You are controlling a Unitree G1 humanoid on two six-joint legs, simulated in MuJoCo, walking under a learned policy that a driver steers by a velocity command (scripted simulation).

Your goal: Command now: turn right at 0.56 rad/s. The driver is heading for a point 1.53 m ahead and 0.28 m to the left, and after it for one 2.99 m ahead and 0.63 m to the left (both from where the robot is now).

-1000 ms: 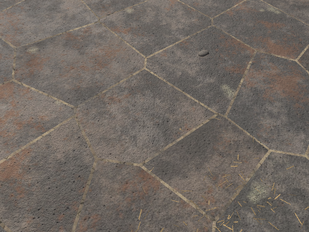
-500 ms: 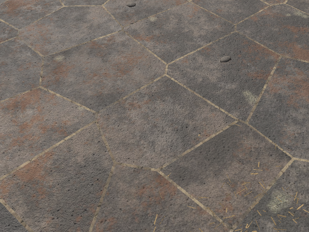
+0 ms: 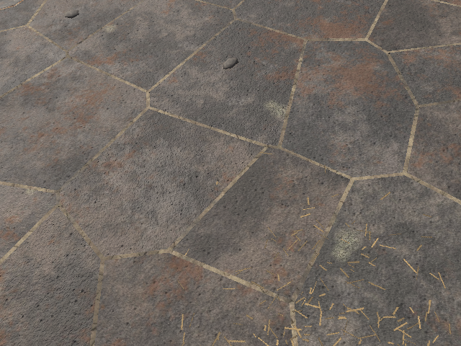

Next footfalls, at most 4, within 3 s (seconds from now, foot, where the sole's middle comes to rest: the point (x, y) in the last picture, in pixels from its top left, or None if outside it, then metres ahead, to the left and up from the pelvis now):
0.26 left None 0.06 0.15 -0.77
0.84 left None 0.23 0.23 -0.77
1.22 right None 0.30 0.00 -0.77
1.88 right None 0.25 -0.02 -0.77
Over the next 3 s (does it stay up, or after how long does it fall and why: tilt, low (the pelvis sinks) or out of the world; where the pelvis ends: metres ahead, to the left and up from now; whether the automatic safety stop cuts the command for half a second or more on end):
stays up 0.39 0.16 0.00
